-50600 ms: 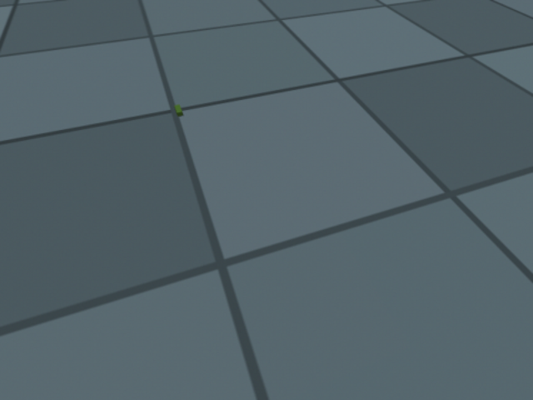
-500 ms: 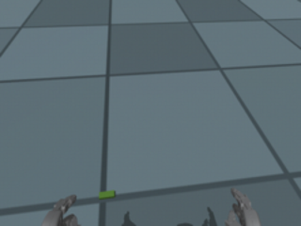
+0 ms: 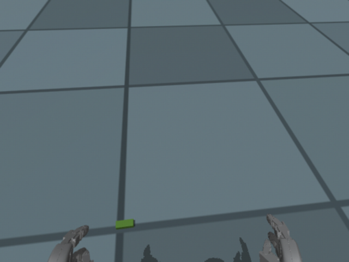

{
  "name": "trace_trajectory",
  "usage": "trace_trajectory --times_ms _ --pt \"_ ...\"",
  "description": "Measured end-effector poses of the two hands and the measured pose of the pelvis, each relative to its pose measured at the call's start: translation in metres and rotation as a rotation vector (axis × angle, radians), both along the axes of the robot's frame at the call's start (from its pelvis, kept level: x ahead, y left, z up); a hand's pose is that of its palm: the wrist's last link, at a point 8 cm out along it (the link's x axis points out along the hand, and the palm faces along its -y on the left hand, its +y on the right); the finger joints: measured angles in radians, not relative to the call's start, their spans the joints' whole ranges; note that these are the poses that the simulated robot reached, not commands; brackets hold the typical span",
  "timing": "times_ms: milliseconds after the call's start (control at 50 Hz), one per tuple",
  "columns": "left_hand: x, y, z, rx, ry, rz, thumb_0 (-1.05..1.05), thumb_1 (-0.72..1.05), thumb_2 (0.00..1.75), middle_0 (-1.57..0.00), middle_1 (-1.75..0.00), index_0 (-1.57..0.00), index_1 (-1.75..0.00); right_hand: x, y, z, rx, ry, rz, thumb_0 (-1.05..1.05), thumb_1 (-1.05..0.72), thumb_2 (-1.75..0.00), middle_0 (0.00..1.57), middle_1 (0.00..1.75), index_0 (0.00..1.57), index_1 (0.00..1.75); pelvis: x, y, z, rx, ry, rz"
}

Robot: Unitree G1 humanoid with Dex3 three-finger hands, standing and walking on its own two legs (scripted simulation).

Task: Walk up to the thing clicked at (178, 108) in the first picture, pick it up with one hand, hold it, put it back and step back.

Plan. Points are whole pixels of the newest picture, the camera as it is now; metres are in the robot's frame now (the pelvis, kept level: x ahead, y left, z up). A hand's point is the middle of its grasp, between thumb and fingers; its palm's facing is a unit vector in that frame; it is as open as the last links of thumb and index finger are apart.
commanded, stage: home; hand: left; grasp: from above
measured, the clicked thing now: (124, 224) +0.46 +0.24 -0.70
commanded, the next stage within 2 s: stand in 0.72 s
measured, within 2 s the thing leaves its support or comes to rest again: neither
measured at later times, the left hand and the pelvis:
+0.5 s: hand out of the picture +0.17 +0.18 -0.05, palm faces +0.04 -0.98 -0.21, open 7.3 cm; pelvis +0.01 +0.00 +0.00, yaw +0 degrees
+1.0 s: hand out of the picture +0.15 +0.22 -0.09, palm faces +0.00 -0.94 -0.33, open 7.3 cm; pelvis -0.01 +0.00 +0.02, yaw +0 degrees
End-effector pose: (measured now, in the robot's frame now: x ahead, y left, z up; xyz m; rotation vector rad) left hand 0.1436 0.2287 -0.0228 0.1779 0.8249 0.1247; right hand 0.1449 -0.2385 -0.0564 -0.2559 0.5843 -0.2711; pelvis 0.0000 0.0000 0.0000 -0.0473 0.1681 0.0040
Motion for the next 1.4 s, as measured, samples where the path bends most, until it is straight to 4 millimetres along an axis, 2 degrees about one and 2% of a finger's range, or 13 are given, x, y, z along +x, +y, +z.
trace_trajectory --times_ms 400,820,900,980,1100,1260,1400 --pt "0.007 0.002 0.001 0.001 -0.007 -0.005 0.01 0.91 0.90 -0.20 -0.30 -0.20 -0.30 0.003 0.000 -0.001 -0.003 0.010 -0.010 0.02 -0.90 -0.90 0.20 0.30 0.21 0.30 0.005 0.002 0.000 -0.002 0.003 -0.001" --pt "0.004 0.002 0.000 0.001 -0.007 -0.003 0.01 0.91 0.90 -0.20 -0.30 -0.20 -0.30 0.002 0.001 -0.001 0.003 0.007 -0.005 0.02 -0.90 -0.90 0.20 0.30 0.21 0.30 0.004 0.002 -0.001 -0.002 0.002 0.000" --pt "0.008 0.012 -0.020 0.088 -0.023 -0.047 0.01 0.91 0.90 -0.20 -0.30 -0.21 -0.30 -0.005 -0.005 -0.017 -0.038 0.223 0.124 0.01 -0.90 -0.90 0.20 0.30 0.20 0.29 -0.004 0.001 0.008 0.024 -0.081 -0.009" --pt "-0.005 0.030 -0.035 0.122 0.057 -0.032 0.01 0.91 0.90 -0.20 -0.30 -0.21 -0.30 -0.021 -0.019 -0.021 -0.009 0.374 0.117 0.01 -0.90 -0.90 0.20 0.30 0.21 0.30 -0.007 0.000 0.018 0.045 -0.126 -0.010" --pt "-0.043 0.049 -0.049 0.132 0.215 0.031 0.01 0.91 0.90 -0.20 -0.30 -0.21 -0.30 -0.049 -0.034 -0.017 0.006 0.491 0.044 0.01 -0.91 -0.90 0.20 0.30 0.21 0.30 -0.003 0.002 0.033 0.043 -0.162 -0.008" --pt "-0.092 0.052 -0.050 0.116 0.388 0.085 0.01 0.91 0.90 -0.20 -0.30 -0.21 -0.30 -0.076 -0.033 -0.015 0.038 0.604 -0.010 0.01 -0.91 -0.90 0.20 0.30 0.20 0.29 0.002 0.004 0.050 0.042 -0.201 -0.006" --pt "-0.111 0.052 -0.047 0.108 0.453 0.108 0.00 0.91 0.90 -0.20 -0.30 -0.21 -0.30 -0.087 -0.028 -0.014 0.063 0.643 -0.022 0.01 -0.91 -0.90 0.20 0.30 0.20 0.30 0.000 0.005 0.058 0.044 -0.228 -0.006"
